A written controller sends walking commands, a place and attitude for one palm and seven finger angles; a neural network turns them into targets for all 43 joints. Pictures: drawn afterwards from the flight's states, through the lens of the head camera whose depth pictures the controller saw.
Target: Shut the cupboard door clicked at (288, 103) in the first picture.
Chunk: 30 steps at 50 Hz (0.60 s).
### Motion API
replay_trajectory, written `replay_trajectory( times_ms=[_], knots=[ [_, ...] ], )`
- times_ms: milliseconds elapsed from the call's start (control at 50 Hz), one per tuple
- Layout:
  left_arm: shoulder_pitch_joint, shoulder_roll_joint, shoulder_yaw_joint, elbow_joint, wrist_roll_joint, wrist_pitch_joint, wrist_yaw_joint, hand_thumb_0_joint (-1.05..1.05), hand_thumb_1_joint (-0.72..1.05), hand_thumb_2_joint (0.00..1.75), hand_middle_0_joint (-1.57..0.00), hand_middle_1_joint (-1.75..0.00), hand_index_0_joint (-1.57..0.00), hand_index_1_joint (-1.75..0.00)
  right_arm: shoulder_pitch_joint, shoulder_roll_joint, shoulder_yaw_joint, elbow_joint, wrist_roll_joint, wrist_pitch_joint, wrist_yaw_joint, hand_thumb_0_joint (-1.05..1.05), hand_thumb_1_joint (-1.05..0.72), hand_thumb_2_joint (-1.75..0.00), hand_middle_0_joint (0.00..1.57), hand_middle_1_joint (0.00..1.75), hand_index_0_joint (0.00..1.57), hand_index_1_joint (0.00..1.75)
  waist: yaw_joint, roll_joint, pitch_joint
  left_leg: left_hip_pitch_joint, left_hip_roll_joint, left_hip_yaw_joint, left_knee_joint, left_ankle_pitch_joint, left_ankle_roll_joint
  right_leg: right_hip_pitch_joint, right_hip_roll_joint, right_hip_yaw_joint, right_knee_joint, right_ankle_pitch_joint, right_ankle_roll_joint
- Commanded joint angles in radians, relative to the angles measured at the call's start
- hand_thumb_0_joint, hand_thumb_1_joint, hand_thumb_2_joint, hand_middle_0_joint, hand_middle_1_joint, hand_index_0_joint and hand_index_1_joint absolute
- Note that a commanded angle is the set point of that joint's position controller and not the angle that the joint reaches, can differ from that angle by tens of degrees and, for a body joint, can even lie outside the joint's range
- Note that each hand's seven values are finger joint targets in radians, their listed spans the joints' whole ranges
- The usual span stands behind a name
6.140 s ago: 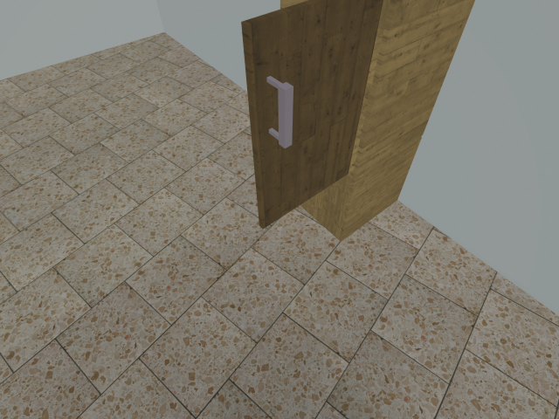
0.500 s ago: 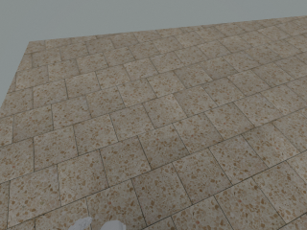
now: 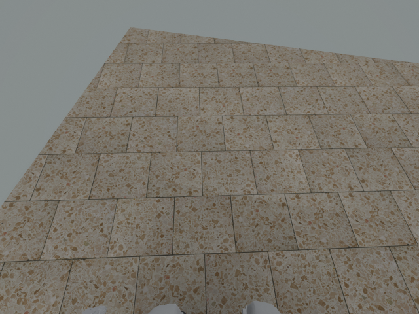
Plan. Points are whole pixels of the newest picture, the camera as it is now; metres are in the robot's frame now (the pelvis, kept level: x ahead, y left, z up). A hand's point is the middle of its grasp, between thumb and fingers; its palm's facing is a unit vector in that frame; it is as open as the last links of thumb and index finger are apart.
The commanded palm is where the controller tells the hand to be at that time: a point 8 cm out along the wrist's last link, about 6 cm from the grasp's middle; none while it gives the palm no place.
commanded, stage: walk to a spot facing it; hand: left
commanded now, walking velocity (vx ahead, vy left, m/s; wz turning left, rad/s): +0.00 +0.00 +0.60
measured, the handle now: out of the picture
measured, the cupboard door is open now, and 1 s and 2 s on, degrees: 91 91 91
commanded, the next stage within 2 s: none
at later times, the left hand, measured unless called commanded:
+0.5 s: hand out of the picture -0.01 +0.17 -0.18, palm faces +0.35 -0.91 -0.21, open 7.4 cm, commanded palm none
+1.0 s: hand out of the picture +0.02 +0.13 -0.14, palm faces +0.57 -0.78 -0.26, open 7.4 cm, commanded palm none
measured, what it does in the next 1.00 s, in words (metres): steps to the right, turning left: right foot, then left foot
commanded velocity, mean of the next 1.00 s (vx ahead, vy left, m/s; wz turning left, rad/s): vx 0.00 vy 0.00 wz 0.60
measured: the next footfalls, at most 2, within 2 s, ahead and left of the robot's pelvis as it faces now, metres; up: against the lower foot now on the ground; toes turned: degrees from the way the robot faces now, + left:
right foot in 0.14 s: +0.07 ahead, -0.18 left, +0.00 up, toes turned +3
left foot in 0.48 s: +0.04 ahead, +0.08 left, +0.00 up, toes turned +25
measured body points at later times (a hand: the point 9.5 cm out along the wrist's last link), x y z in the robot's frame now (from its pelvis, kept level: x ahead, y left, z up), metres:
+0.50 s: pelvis +0.03 -0.04 -0.01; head +0.07 +0.00 +0.44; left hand -0.02 +0.21 -0.17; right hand +0.25 -0.25 -0.12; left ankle +0.01 +0.07 -0.73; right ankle +0.03 -0.18 -0.72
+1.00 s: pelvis +0.06 -0.08 +0.01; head +0.12 -0.06 +0.46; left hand -0.01 +0.17 -0.12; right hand +0.27 -0.26 -0.15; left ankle -0.04 +0.02 -0.64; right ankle +0.12 -0.18 -0.73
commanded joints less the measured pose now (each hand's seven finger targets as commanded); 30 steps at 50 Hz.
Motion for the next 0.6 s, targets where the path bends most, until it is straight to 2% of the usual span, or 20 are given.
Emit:
replay_trajectory(
  times_ms=[0,60,80,100,120,140,160,200,240,340,380,400,420,440,460,480,500,520,540,580],
  knots=[
    [0.04,0.049,0.005,-0.077,0.002,-0.028,0.004,0.0,0.9,0.9,-0.2,-0.3,-0.2,-0.3,0.015,-0.221,-0.069,-0.074,0.004,-0.008,-0.002,0.0,-0.9,-0.9,0.2,0.3,0.2,0.3,-0.008,0.138,-0.19,0.126,0.211,-0.274,-0.207,0.249,0.128,0.089,0.043,-0.033,-0.227,0.035,0.007],
    [0.105,0.068,0.012,-0.073,0.001,-0.039,0.006,0.0,0.9,0.9,-0.2,-0.3,-0.2,-0.3,-0.031,-0.217,-0.08,-0.094,0.011,0.003,0.005,0.0,-0.9,-0.9,0.2,0.3,0.2,0.3,0.025,0.161,-0.186,0.036,0.164,-0.28,-0.151,0.191,0.087,0.245,0.065,-0.052,-0.453,0.172,0.003],
    [0.146,0.101,0.021,-0.07,0.005,-0.047,0.011,0.0,0.9,0.9,-0.2,-0.3,-0.2,-0.3,-0.048,-0.191,-0.078,-0.108,0.018,0.005,0.009,0.0,-0.9,-0.9,0.2,0.3,0.2,0.3,0.052,0.097,-0.185,-0.053,0.116,-0.256,-0.087,0.111,0.047,0.355,0.021,-0.015,-0.6,0.236,-0.006],
    [0.18,0.191,0.039,-0.07,0.02,-0.059,0.019,0.0,0.9,0.9,-0.2,-0.3,-0.2,-0.3,-0.053,-0.126,-0.07,-0.126,0.028,0.005,0.017,0.0,-0.9,-0.9,0.2,0.3,0.2,0.3,0.07,-0.153,-0.187,-0.215,-0.005,-0.125,0.115,-0.103,-0.031,0.458,-0.208,0.222,-0.749,0.224,-0.069],
    [0.169,0.263,0.047,-0.081,0.023,-0.06,0.024,0.0,0.9,0.9,-0.2,-0.3,-0.2,-0.3,-0.103,-0.108,-0.064,-0.157,0.022,0.002,0.023,0.0,-0.9,-0.9,0.2,0.3,0.2,0.3,0.089,-0.337,-0.137,-0.274,-0.061,-0.029,0.384,-0.383,-0.075,0.367,-0.434,0.427,-0.788,0.377,-0.186],
    [0.139,0.243,0.038,-0.092,0.017,-0.06,0.028,0.0,0.9,0.9,-0.2,-0.3,-0.2,-0.3,-0.094,-0.135,-0.071,-0.157,0.018,0.008,0.027,0.0,-0.9,-0.9,0.2,0.3,0.2,0.3,0.065,-0.225,-0.132,-0.243,-0.011,-0.087,0.535,-0.371,-0.066,0.294,-0.447,0.355,-0.751,0.443,-0.233],
    [0.076,0.19,0.03,-0.104,0.019,-0.064,0.032,0.0,0.9,0.9,-0.2,-0.3,-0.2,-0.3,-0.068,-0.125,-0.072,-0.132,0.018,0.018,0.03,0.0,-0.9,-0.9,0.2,0.3,0.2,0.3,0.026,-0.205,-0.105,-0.238,0.015,-0.1,0.607,-0.307,-0.066,0.252,-0.383,0.267,-0.738,0.418,-0.224],
    [0.024,0.165,0.015,-0.114,0.014,-0.058,0.026,0.0,0.9,0.9,-0.2,-0.3,-0.2,-0.3,-0.061,-0.102,-0.063,-0.11,0.015,0.03,0.041,0.0,-0.9,-0.9,0.2,0.3,0.2,0.3,-0.003,-0.221,-0.086,-0.232,0.027,-0.046,0.623,-0.231,-0.089,0.264,-0.278,0.099,-0.686,0.538,-0.178],
    [0.058,0.158,0.015,-0.105,0.018,-0.061,0.025,0.0,0.9,0.9,-0.2,-0.3,-0.2,-0.3,-0.094,-0.08,-0.053,-0.119,0.021,0.028,0.048,0.0,-0.9,-0.9,0.2,0.3,0.2,0.3,0.014,-0.234,-0.08,-0.201,0.021,-0.001,0.48,-0.225,-0.098,0.313,-0.256,0.012,-0.656,0.682,-0.157],
    [0.171,0.206,0.028,-0.07,0.02,-0.063,0.023,0.0,0.9,0.9,-0.2,-0.3,-0.2,-0.3,-0.158,-0.062,-0.031,-0.138,0.027,0.011,0.051,0.0,-0.9,-0.9,0.2,0.3,0.2,0.3,0.072,-0.213,-0.135,-0.095,-0.017,0.086,0.156,-0.217,-0.085,0.456,-0.279,-0.03,-0.549,0.916,-0.158],
    [0.155,0.219,0.034,-0.074,0.016,-0.061,0.019,0.0,0.9,0.9,-0.2,-0.3,-0.2,-0.3,-0.11,-0.08,-0.032,-0.135,0.026,0.008,0.046,0.0,-0.9,-0.9,0.2,0.3,0.2,0.3,0.043,-0.217,-0.157,0.001,-0.027,0.102,0.036,-0.141,-0.072,0.428,-0.28,-0.069,-0.491,0.917,-0.133],
    [0.133,0.219,0.036,-0.08,0.009,-0.061,0.016,0.0,0.9,0.9,-0.2,-0.3,-0.2,-0.3,-0.063,-0.101,-0.037,-0.125,0.023,0.005,0.044,0.0,-0.9,-0.9,0.2,0.3,0.2,0.3,0.01,-0.191,-0.177,0.104,-0.033,0.1,-0.055,-0.045,-0.062,0.374,-0.268,-0.1,-0.432,0.874,-0.105],
    [0.109,0.203,0.033,-0.092,0.002,-0.06,0.013,0.0,0.9,0.9,-0.2,-0.3,-0.2,-0.3,0.016,-0.146,-0.05,-0.105,0.018,-0.002,0.041,0.0,-0.9,-0.9,0.2,0.3,0.2,0.3,-0.039,-0.109,-0.227,0.276,0.009,0.056,-0.155,0.128,-0.04,0.271,-0.252,-0.137,-0.298,0.766,-0.062],
    [0.093,0.138,0.02,-0.129,-0.004,-0.054,0.005,0.0,0.9,0.9,-0.2,-0.3,-0.2,-0.3,0.077,-0.261,-0.08,-0.099,0.011,-0.01,0.036,0.0,-0.9,-0.9,0.2,0.3,0.2,0.3,-0.072,0.181,-0.273,0.477,0.264,-0.276,-0.181,0.427,0.068,-0.014,-0.117,-0.171,-0.07,0.215,0.012],
    [0.021,0.097,0.002,-0.167,-0.003,-0.044,0.008,0.0,0.9,0.9,-0.2,-0.3,-0.2,-0.3,0.151,-0.326,-0.095,-0.081,0.018,-0.004,0.022,0.0,-0.9,-0.9,0.2,0.3,0.2,0.3,-0.109,0.3,-0.278,0.475,0.419,-0.469,-0.183,0.804,0.212,-0.155,-0.042,-0.084,0.1,-0.194,0.035],
    [0.003,0.127,0.008,-0.179,0.004,-0.032,0.014,0.0,0.9,0.9,-0.2,-0.3,-0.2,-0.3,0.147,-0.315,-0.09,-0.073,0.015,0.002,0.018,0.0,-0.9,-0.9,0.2,0.3,0.2,0.3,-0.094,0.171,-0.259,0.43,0.432,-0.391,-0.171,0.68,0.242,-0.165,-0.068,0.002,0.166,-0.163,0.019],
    [-0.027,0.12,0.01,-0.164,0.007,-0.026,0.017,0.0,0.9,0.9,-0.2,-0.3,-0.2,-0.3,0.1,-0.278,-0.082,-0.087,0.014,-0.003,0.011,0.0,-0.9,-0.9,0.2,0.3,0.2,0.3,-0.084,0.174,-0.211,0.327,0.354,-0.359,-0.206,0.508,0.21,-0.157,-0.067,0.012,0.159,-0.096,0.017],
    [-0.011,0.113,0.015,-0.141,0.007,-0.021,0.014,0.0,0.9,0.9,-0.2,-0.3,-0.2,-0.3,0.022,-0.257,-0.078,-0.107,0.011,-0.003,0.003,0.0,-0.9,-0.9,0.2,0.3,0.2,0.3,-0.047,0.196,-0.165,0.249,0.299,-0.332,-0.221,0.38,0.178,-0.141,-0.063,0.025,0.149,-0.034,0.018],
    [0.009,0.115,0.015,-0.126,0.01,-0.017,0.006,0.0,0.9,0.9,-0.2,-0.3,-0.2,-0.3,-0.032,-0.239,-0.069,-0.12,0.011,-0.003,0.002,0.0,-0.9,-0.9,0.2,0.3,0.2,0.3,-0.022,0.197,-0.134,0.197,0.259,-0.276,-0.232,0.303,0.143,-0.118,-0.059,0.029,0.129,0.022,0.021],
    [0.036,0.107,0.017,-0.111,0.01,-0.012,-0.001,0.0,0.9,0.9,-0.2,-0.3,-0.2,-0.3,-0.047,-0.218,-0.062,-0.123,0.01,-0.005,0.002,0.0,-0.9,-0.9,0.2,0.3,0.2,0.3,0.0,0.181,-0.109,0.164,0.207,-0.252,-0.248,0.254,0.117,-0.083,-0.029,0.008,0.07,0.069,0.023]
  ],
)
